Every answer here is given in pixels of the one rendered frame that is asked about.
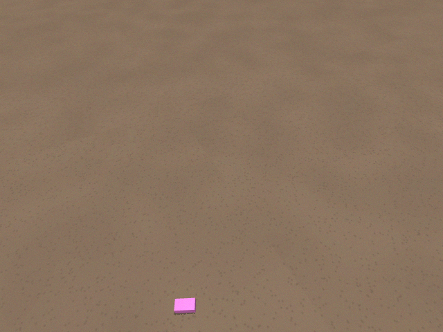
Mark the small box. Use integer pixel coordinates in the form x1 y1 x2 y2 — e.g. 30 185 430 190
174 298 196 313

